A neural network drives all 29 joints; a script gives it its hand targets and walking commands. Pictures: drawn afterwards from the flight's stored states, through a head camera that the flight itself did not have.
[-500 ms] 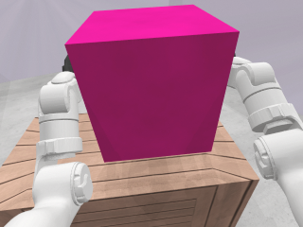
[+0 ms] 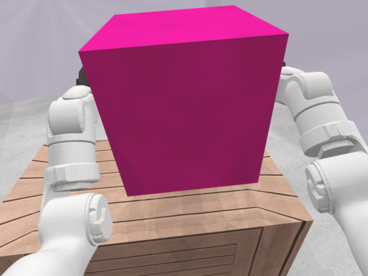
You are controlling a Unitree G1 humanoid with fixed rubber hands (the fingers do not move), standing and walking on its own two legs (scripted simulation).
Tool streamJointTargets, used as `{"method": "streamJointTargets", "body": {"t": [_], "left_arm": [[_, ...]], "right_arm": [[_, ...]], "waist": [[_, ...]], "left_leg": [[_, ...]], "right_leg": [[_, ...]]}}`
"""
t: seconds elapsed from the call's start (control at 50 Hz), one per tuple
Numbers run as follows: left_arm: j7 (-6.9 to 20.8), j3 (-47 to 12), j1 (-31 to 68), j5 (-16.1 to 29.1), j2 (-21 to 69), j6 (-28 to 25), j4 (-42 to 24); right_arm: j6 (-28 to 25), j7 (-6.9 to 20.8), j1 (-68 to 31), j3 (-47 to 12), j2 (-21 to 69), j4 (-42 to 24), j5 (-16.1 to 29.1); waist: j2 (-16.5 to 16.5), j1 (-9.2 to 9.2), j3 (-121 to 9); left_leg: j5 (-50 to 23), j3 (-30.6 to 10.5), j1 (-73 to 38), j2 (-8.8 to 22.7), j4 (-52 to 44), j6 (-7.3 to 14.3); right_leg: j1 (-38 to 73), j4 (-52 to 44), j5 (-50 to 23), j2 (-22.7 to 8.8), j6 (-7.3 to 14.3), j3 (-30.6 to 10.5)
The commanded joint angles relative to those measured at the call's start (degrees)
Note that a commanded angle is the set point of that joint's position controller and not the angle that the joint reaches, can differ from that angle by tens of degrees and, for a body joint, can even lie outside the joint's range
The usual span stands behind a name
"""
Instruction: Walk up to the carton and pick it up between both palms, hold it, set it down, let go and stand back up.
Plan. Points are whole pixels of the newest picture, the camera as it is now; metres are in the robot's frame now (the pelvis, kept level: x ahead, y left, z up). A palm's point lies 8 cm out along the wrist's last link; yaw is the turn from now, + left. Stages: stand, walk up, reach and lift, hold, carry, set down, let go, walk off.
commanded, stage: hold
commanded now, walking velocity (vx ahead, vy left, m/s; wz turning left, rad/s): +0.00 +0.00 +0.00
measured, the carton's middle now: (183, 95) +0.41 +0.00 +0.27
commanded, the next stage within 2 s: none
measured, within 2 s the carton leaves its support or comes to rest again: neither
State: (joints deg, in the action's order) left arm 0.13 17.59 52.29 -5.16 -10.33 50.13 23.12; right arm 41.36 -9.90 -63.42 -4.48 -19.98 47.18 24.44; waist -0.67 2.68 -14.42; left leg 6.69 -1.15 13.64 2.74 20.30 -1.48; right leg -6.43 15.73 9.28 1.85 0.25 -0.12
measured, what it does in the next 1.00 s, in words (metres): stands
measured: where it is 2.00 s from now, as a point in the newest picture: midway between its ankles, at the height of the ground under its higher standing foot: outside the picture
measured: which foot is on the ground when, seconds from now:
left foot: down 0.00-1.00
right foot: down 0.00-1.00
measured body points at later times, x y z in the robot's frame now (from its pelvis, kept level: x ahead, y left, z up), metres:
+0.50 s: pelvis +0.00 +0.00 +0.00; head -0.09 +0.01 +0.44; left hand +0.38 +0.19 +0.29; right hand +0.39 -0.19 +0.30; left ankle +0.05 +0.13 -0.75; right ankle -0.01 -0.12 -0.75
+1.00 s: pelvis +0.00 +0.00 +0.00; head -0.10 +0.01 +0.44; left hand +0.37 +0.19 +0.31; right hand +0.38 -0.18 +0.32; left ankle +0.05 +0.13 -0.75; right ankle -0.01 -0.12 -0.75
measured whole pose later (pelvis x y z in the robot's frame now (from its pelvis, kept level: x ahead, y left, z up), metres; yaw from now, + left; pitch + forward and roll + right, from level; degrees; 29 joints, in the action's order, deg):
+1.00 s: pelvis +0.00 +0.00 +0.00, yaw +0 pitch +0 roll -2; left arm 0.4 17.3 52.5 -5.3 -10.6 50.2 23.4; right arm 41.8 -9.9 -63.5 -3.6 -19.7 47.1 23.9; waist -0.9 3.1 -14.4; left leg 6.4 -1.2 13.6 2.5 20.3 -1.2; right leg -6.3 15.4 8.9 1.6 0.0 -0.2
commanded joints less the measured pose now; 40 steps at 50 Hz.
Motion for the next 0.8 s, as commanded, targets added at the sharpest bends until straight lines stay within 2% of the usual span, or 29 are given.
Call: {"method": "streamJointTargets", "body": {"t": [0.0,0.02,0.04,0.06,0.08,0.1,0.12,0.14,0.16,0.18,0.22,0.26,0.3,0.32,0.34,0.38,0.4,0.42,0.46,0.5,0.52,0.56,0.6,0.62,0.64,0.68,0.74,0.76,0.78], "left_arm": [[10.4,-20.3,47.9,11.5,30.8,-4.0,-5.3],[10.4,-20.6,48.7,12.0,30.4,-4.4,-7.8],[10.0,-21.6,48.9,12.9,30.2,-4.4,-7.8],[9.8,-21.2,49.3,12.8,30.7,-5.1,-9.9],[9.4,-22.1,48.2,13.6,31.3,-5.0,-11.5],[9.6,-21.1,47.9,13.3,31.1,-4.7,-9.8],[9.6,-21.7,48.7,13.3,31.7,-5.0,-11.5],[9.6,-21.9,48.1,13.9,30.6,-4.8,-11.7],[9.5,-21.9,48.1,13.4,31.3,-4.6,-13.6],[9.5,-20.1,44.7,11.1,31.2,-3.6,-8.7],[9.7,-19.3,45.0,11.0,30.3,-3.6,-10.2],[9.8,-21.7,44.8,12.5,31.9,-3.6,-11.4],[9.3,-21.6,45.8,12.8,31.6,-3.8,-14.0],[9.0,-22.8,47.1,13.0,32.7,-4.1,-16.0],[9.0,-21.1,46.0,12.0,31.2,-3.8,-13.8],[9.0,-22.6,43.6,12.7,32.0,-3.6,-17.0],[9.1,-21.4,46.1,12.4,30.1,-3.7,-16.7],[9.0,-23.0,46.5,13.3,30.8,-3.9,-18.0],[9.4,-22.5,47.4,12.9,31.3,-3.7,-15.4],[9.3,-23.3,45.9,12.5,30.7,-3.5,-15.0],[9.4,-23.0,45.2,12.3,30.8,-3.4,-14.7],[9.3,-22.3,44.8,12.4,30.8,-3.7,-14.5],[9.5,-21.7,43.2,12.5,30.3,-3.3,-14.5],[9.6,-20.2,44.0,11.2,29.9,-3.3,-12.3],[9.8,-22.2,45.9,12.0,31.7,-3.4,-13.3],[10.1,-22.5,46.2,12.7,31.2,-3.6,-14.6],[9.9,-22.5,45.5,12.0,32.0,-3.7,-14.2],[10.1,-21.1,47.1,11.8,30.9,-3.8,-13.4],[10.1,-20.1,43.7,10.7,30.8,-3.0,-10.9]], "right_arm": [[-4.0,9.5,-46.4,-2.9,35.0,-17.7,9.4],[-4.2,9.5,-47.2,-4.5,37.3,-20.7,10.1],[-3.8,9.2,-46.2,-4.0,36.6,-19.4,9.5],[-4.4,9.3,-47.5,-5.6,38.6,-20.8,10.7],[-4.4,8.8,-47.4,-5.8,37.6,-23.1,11.6],[-3.8,8.8,-45.4,-5.2,36.4,-20.8,11.5],[-4.6,9.0,-47.4,-6.4,37.8,-23.2,11.8],[-3.6,8.8,-43.9,-5.4,36.8,-20.7,11.8],[-3.8,8.9,-44.6,-6.9,37.2,-22.1,12.6],[-3.6,8.7,-44.2,-6.0,35.9,-20.2,11.9],[-3.7,9.2,-45.1,-6.6,35.9,-20.3,12.5],[-4.1,8.8,-45.8,-6.1,35.3,-24.9,12.6],[-4.4,8.8,-47.3,-8.5,36.7,-28.2,13.9],[-3.9,8.7,-44.4,-6.8,36.6,-24.9,12.5],[-3.2,8.9,-43.0,-6.4,35.4,-22.6,12.4],[-4.0,8.8,-43.0,-8.5,36.7,-26.7,13.4],[-2.8,8.5,-41.9,-7.9,37.4,-24.8,13.3],[-3.6,8.6,-44.2,-8.2,37.3,-28.7,13.5],[-3.0,8.5,-44.2,-6.6,36.5,-25.6,12.8],[-3.4,8.8,-44.1,-7.3,38.0,-25.3,12.6],[-3.4,8.6,-43.9,-6.9,36.9,-24.7,12.3],[-3.7,8.6,-43.9,-8.0,38.0,-27.0,12.3],[-3.3,8.1,-43.1,-8.0,37.3,-27.9,13.1],[-3.1,8.1,-44.4,-7.8,36.5,-27.1,12.9],[-2.9,8.3,-43.3,-5.9,36.0,-23.7,11.4],[-3.8,8.5,-45.5,-7.8,38.6,-26.8,11.8],[-3.2,8.5,-43.9,-6.3,37.4,-25.8,11.1],[-3.3,8.7,-44.6,-6.9,37.1,-24.6,11.9],[-3.0,8.6,-43.8,-6.6,36.4,-24.0,11.4]], "waist": [[-0.8,1.73,-12.2],[0.0,1.06,-17.5],[-1.3,1.86,-17.7],[-1.4,0.57,-20.5],[-2.4,0.94,-21.1],[-1.1,1.35,-18.2],[-0.8,0.57,-22.6],[-1.7,1.78,-18.8],[-2.4,1.06,-21.4],[-3.1,0.91,-15.9],[-2.5,-0.4,-17.9],[-2.1,1.09,-20.6],[-1.7,-0.39,-22.7],[-2.7,1.11,-22.9],[-1.1,0.88,-20.0],[-1.0,-0.03,-23.6],[-1.2,0.88,-21.5],[0.3,0.91,-24.6],[-0.5,2.02,-19.5],[-2.7,0.58,-19.9],[-2.8,1.06,-18.7],[-0.7,0.22,-20.2],[1.4,0.79,-21.6],[-0.3,0.65,-19.9],[-1.5,2.15,-17.3],[0.1,0.43,-20.9],[-2.5,1.82,-19.1],[-0.9,0.16,-18.7],[-0.3,0.25,-17.6]], "left_leg": [[-0.3,-1.3,-9.5,-3.6,-1.9,0.5],[-2.4,-1.3,-10.9,-3.7,-1.4,0.8],[-4.3,-1.5,-11.1,-3.7,-1.0,0.1],[-7.6,-1.5,-12.0,-3.9,-0.2,-0.1],[-10.9,-1.8,-12.9,-4.0,0.9,-0.5],[-10.1,-2.1,-13.5,-3.8,0.1,-0.1],[-10.7,-1.7,-14.2,-3.7,0.5,-0.4],[-10.7,-1.7,-13.2,-4.1,0.3,-0.3],[-12.1,-2.3,-13.9,-3.7,0.8,-0.3],[-10.6,-1.6,-13.5,-4.0,0.2,-0.5],[-9.8,-1.9,-13.0,-3.5,-0.2,-0.6],[-12.7,-1.8,-13.8,-3.6,1.1,-0.9],[-14.4,-1.6,-13.8,-4.0,1.6,-0.5],[-14.8,-1.9,-15.3,-3.7,1.4,-1.2],[-12.7,-2.4,-14.6,-3.7,0.6,-0.7],[-15.9,-1.7,-15.2,-3.7,1.3,-1.2],[-14.0,-1.6,-14.4,-4.3,1.2,-0.7],[-14.3,-1.5,-14.9,-4.1,1.6,-0.6],[-10.4,-1.8,-13.6,-4.1,0.2,-0.5],[-10.0,-1.5,-13.2,-3.8,0.4,-0.6],[-11.8,-1.7,-13.9,-3.5,0.5,-0.7],[-11.9,-1.6,-13.5,-4.0,0.5,-0.3],[-13.8,-1.7,-14.3,-4.2,1.0,-0.3],[-12.5,-1.4,-14.3,-4.4,0.7,-0.3],[-8.9,-1.5,-13.1,-4.0,0.1,-0.3],[-10.4,-0.9,-12.8,-3.7,0.1,-0.1],[-11.8,-1.6,-13.8,-3.9,0.4,-0.5],[-9.9,-1.7,-13.3,-3.9,-0.1,-0.1],[-8.5,-1.6,-12.7,-3.8,-0.7,0.1]], "right_leg": [[-3.3,-3.5,-2.4,2.0,-0.4,-2.7],[-1.0,-3.1,-5.1,2.1,-0.7,-2.8],[0.2,-3.0,-7.7,1.7,-0.6,-3.2],[0.8,-1.9,-10.5,2.0,-1.0,-3.0],[0.9,-1.8,-13.3,2.0,-0.7,-3.4],[-0.4,-2.5,-11.4,2.4,-0.7,-3.0],[-0.1,-2.0,-11.8,2.6,-0.8,-2.7],[-1.0,-2.3,-11.9,2.3,-0.9,-2.8],[0.9,-1.7,-13.1,2.4,-0.6,-2.7],[-0.8,-2.4,-11.0,2.7,-0.3,-2.7],[-0.1,-2.5,-10.5,2.2,-0.4,-2.5],[1.3,-1.9,-13.5,2.8,-0.1,-2.5],[2.2,-0.8,-16.2,2.9,-0.3,-2.8],[1.2,-1.2,-15.4,3.0,-0.3,-2.4],[1.1,-2.0,-13.2,2.8,-0.5,-2.4],[2.1,-1.0,-17.1,3.1,-0.7,-2.2],[1.4,-1.4,-15.6,2.7,-0.9,-2.7],[2.4,-1.1,-16.0,2.9,-1.1,-2.2],[-0.2,-2.2,-11.8,2.6,-1.0,-2.4],[-0.1,-1.9,-11.6,2.2,-1.0,-3.2],[0.1,-1.9,-13.3,1.8,-1.0,-3.2],[0.3,-2.2,-14.7,2.0,-1.4,-3.0],[1.6,-1.6,-17.0,2.2,-1.9,-2.8],[1.3,-2.4,-14.5,2.3,-1.5,-2.7],[-0.3,-2.6,-10.2,2.6,-0.8,-2.4],[0.4,-1.8,-11.6,2.3,-1.3,-2.3],[0.7,-2.0,-13.5,2.3,-0.9,-2.8],[0.3,-2.3,-10.8,2.1,-1.1,-2.9],[-0.2,-2.5,-9.8,2.5,-1.0,-2.6]]}}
